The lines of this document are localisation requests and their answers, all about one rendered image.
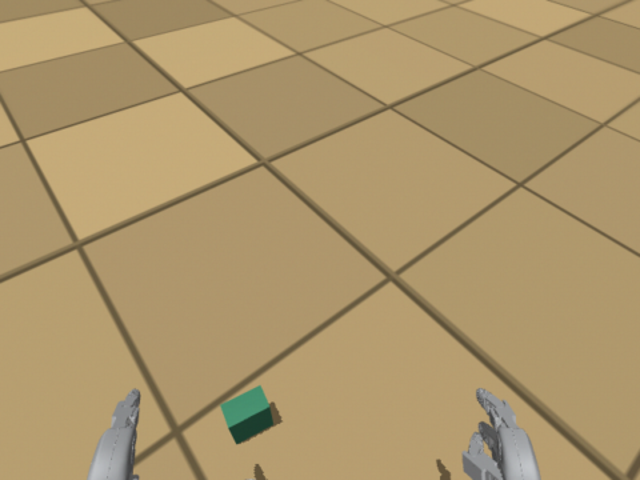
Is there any carton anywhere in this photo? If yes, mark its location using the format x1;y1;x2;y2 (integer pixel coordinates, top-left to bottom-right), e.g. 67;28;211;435
220;385;274;444

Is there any left robot hand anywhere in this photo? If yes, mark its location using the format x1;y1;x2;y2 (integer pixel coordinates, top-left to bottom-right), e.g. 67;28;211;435
87;389;140;480

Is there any right robot hand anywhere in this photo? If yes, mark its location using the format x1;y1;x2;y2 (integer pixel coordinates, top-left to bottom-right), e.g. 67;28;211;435
462;388;541;480

